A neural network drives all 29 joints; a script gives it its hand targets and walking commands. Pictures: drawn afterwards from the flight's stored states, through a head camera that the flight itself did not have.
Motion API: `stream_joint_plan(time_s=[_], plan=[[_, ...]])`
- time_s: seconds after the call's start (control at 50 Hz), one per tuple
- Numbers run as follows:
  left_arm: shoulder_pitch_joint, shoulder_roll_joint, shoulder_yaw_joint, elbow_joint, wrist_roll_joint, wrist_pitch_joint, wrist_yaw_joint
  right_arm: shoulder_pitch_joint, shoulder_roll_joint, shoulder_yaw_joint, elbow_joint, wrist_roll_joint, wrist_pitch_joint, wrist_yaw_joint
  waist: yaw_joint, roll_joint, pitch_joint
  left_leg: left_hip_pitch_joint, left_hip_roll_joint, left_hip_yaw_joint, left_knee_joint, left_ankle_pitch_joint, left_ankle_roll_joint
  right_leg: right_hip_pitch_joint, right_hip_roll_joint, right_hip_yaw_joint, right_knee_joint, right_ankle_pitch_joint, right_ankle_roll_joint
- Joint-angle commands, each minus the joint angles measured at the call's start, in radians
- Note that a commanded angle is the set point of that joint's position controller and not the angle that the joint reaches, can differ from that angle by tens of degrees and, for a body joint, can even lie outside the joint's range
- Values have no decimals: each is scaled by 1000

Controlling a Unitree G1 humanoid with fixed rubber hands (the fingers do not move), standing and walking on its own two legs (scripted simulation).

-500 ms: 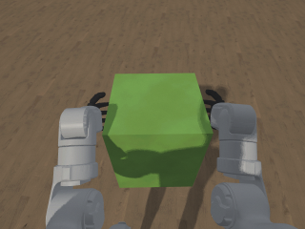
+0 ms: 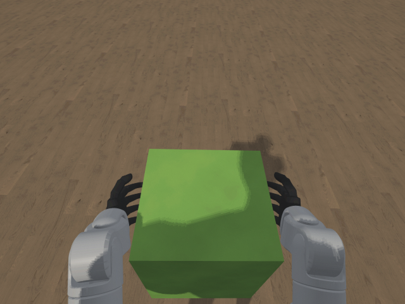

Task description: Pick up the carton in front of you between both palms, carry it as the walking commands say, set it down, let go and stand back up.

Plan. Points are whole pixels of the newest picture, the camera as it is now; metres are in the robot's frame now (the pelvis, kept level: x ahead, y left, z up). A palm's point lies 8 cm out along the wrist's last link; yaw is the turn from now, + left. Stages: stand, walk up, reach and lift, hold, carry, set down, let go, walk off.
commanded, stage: carry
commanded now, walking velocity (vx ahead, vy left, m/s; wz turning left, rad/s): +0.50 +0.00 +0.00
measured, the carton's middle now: (203, 228) +0.28 +0.00 +0.02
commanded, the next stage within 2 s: none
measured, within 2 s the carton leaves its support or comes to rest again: neither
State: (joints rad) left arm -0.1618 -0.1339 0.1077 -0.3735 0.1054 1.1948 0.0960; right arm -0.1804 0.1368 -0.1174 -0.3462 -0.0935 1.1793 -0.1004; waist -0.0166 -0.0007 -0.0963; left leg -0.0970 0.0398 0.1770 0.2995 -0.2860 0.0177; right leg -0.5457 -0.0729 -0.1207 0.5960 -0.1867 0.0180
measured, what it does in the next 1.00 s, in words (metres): walks ahead: right foot, then left foot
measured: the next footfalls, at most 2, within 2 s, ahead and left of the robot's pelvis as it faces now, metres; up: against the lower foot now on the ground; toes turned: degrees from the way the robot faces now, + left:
right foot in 0.10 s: +0.23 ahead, -0.12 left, +0.00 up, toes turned -10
left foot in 0.52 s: +0.49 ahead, +0.13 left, +0.00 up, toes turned +14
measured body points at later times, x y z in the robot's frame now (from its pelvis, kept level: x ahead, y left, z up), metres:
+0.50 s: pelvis +0.31 +0.00 -0.01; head +0.28 +0.00 +0.44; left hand +0.58 +0.17 +0.08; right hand +0.59 -0.13 +0.08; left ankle +0.43 +0.12 -0.73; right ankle +0.19 -0.11 -0.75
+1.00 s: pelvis +0.64 +0.00 -0.03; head +0.62 +0.00 +0.42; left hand +0.91 +0.16 +0.08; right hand +0.92 -0.14 +0.07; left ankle +0.45 +0.12 -0.74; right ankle +0.77 -0.09 -0.75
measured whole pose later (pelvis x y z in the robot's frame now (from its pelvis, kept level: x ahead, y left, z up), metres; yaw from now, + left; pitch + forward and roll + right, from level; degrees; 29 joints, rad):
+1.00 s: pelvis +0.64 +0.00 -0.03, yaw +2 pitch +3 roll +0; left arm -0.14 -0.13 0.09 -0.40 0.11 1.23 0.09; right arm -0.16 0.13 -0.10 -0.38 -0.11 1.22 -0.09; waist -0.01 0.02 -0.13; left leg 0.05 0.10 0.21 0.42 -0.48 -0.05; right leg -0.47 -0.06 -0.23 0.48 -0.05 -0.04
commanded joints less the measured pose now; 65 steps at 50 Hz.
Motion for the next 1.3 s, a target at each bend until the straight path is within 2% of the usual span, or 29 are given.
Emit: stream_joint_plan(time_s=[0.0, 0.06, 0.08, 0.1, 0.12, 0.16, 0.2, 0.26, 0.42, 0.5, 0.52, 0.54, 0.56, 0.6, 0.62, 0.64, 0.7, 0.76, 0.88, 0.92, 0.96, 0.98, 1.0, 1.02, 1.04, 1.08, 1.12, 1.18, 1.28], plan=[[-455, -865, -711, -49, -376, 24, -243, -417, 856, 702, -42, 389, 37, 276, -7, 168, -195, 129, 195, -90, -40, 408, 81, 85, 32, -78, -100, 105, -14], [-448, -817, -681, 5, -372, 54, -252, -433, 807, 694, -7, 378, 67, 273, 12, 108, -187, -17, 149, -10, 166, 366, 35, 352, 68, -144, -152, 34, -41], [-443, -804, -668, 32, -371, 62, -253, -439, 786, 691, 5, 375, 76, 272, 27, 61, -227, -140, 121, 23, 325, 309, -1, 527, 6, -58, -139, -21, -53], [-449, -781, -646, 68, -357, 64, -253, -480, 780, 693, -1, 382, 91, 270, 44, -168, -258, -387, 21, 25, 610, 128, -54, 682, -232, 369, -259, -185, -159], [-446, -795, -641, 92, -356, 64, -253, -516, 786, 698, -2, 393, 100, 272, 62, -342, -279, -595, -48, -40, 823, -207, -56, 775, -354, 632, -369, -123, -254], [-489, -864, -656, 70, -382, 62, -257, -540, 852, 699, 20, 409, 92, 278, 44, -152, -255, -641, 48, -163, 975, -211, -8, 673, -342, 510, -344, 41, -253], [-549, -930, -685, 33, -406, 46, -265, -540, 913, 701, 28, 410, 71, 280, 31, -43, -241, -580, 112, -184, 843, -79, -5, 543, -298, 346, -392, -19, -179], [-555, -963, -710, 17, -425, 23, -276, -530, 941, 720, 12, 385, 43, 270, 30, -106, -229, -500, 92, -120, 630, -1, -24, 472, -246, 180, -454, -85, -146], [-444, -885, -704, 14, -400, 25, -273, -414, 895, 713, 10, 356, 42, 256, 42, -145, -161, -410, 34, 11, 215, 222, -30, 547, -183, 9, -413, 124, -117], [-434, -870, -706, 40, -383, 29, -272, -386, 876, 701, 41, 360, 47, 269, 20, -90, -179, -118, -21, 105, 120, 139, -9, 465, -127, -87, -147, 210, -64], [-430, -859, -707, 49, -381, 30, -271, -371, 872, 693, 60, 360, 47, 272, 0, -33, -233, 87, 48, 3, 131, 86, 9, 326, -102, -109, 38, 186, -29], [-459, -860, -718, 26, -392, 37, -270, -365, 859, 677, 91, 344, 37, 275, -17, 221, -294, 267, 302, -439, 6, -79, 124, 66, 2, -102, 351, -12, 25], [-482, -870, -728, 20, -398, 37, -273, -359, 890, 684, 105, 351, 28, 277, -12, 353, -296, 367, 390, -662, -81, 20, 203, -151, 62, -23, 527, -310, 27], [-500, -924, -737, 15, -409, 13, -278, -412, 951, 704, 43, 383, 11, 281, -7, 165, -295, 308, 371, -517, -26, 233, 194, -216, -30, 97, 659, -288, -21], [-502, -946, -742, 5, -410, 0, -277, -434, 975, 717, 20, 395, 1, 283, -3, 78, -288, 242, 356, -441, -33, 227, 158, -192, -63, 116, 612, -224, -28], [-494, -958, -746, -4, -406, -12, -274, -450, 991, 730, -3, 407, -7, 285, 3, 54, -279, 172, 333, -363, -64, 202, 124, -143, -82, 123, 537, -164, -28], [-448, -980, -748, -21, -391, -32, -259, -435, 982, 748, -44, 425, -18, 289, 3, 121, -260, 125, 288, -220, -126, 145, 106, -93, -65, 62, 367, -71, -12], [-400, -951, -745, -41, -371, -35, -245, -398, 944, 751, -69, 427, -16, 293, 2, 121, -217, 151, 252, -135, -135, 232, 111, -101, -50, 15, 165, 15, 2], [-393, -852, -730, -87, -379, 13, -241, -358, 840, 722, -85, 395, 23, 277, -3, 155, -122, 170, 215, -31, -101, 369, 78, -1, -4, -76, -80, 154, -26], [-401, -825, -718, -77, -383, 32, -247, -360, 816, 712, -72, 382, 40, 273, -1, 160, -109, 174, 212, -8, -36, 426, 62, 75, 9, -100, -116, 135, -43], [-394, -809, -700, -47, -383, 46, -252, -374, 798, 710, -62, 375, 56, 269, 22, 106, -178, 71, 151, 74, 222, 515, 17, 367, 77, -172, -152, 46, -50], [-386, -802, -689, -29, -383, 52, -254, -391, 779, 706, -59, 373, 63, 268, 48, 18, -234, -86, 123, 69, 444, 369, -15, 560, -35, -11, -171, -31, -57], [-401, -787, -671, 6, -370, 47, -258, -424, 793, 716, -81, 384, 77, 265, 48, -266, -317, -397, 7, 36, 762, 124, -67, 787, -307, 472, -293, -184, -202], [-385, -824, -677, 20, -380, 45, -260, -446, 795, 720, -75, 387, 79, 267, 52, -327, -298, -567, -44, -67, 929, -195, -56, 812, -362, 631, -382, -14, -247], [-418, -851, -682, -6, -393, 42, -264, -458, 840, 726, -53, 392, 72, 270, 43, -242, -290, -603, 19, -143, 1011, -195, -21, 789, -348, 515, -347, 122, -235], [-465, -927, -703, -28, -411, 25, -271, -474, 900, 733, -55, 395, 50, 273, 34, -55, -281, -585, 93, -176, 947, -85, -1, 670, -302, 341, -326, 223, -178], [-495, -960, -715, -47, -422, 11, -276, -476, 952, 746, -53, 396, 31, 269, 30, -85, -281, -512, 103, -155, 819, -1, -7, 586, -264, 213, -374, 151, -130], [-467, -949, -719, -63, -433, 4, -284, -440, 963, 752, -63, 377, 14, 255, 30, -129, -250, -534, 94, -105, 661, 68, -28, 581, -237, 124, -435, 93, -140], [-415, -881, -705, -73, -415, 16, -279, -395, 911, 746, -82, 365, 27, 242, 34, -133, -174, -518, 60, -20, 343, 193, -38, 621, -188, 7, -432, 232, -136]])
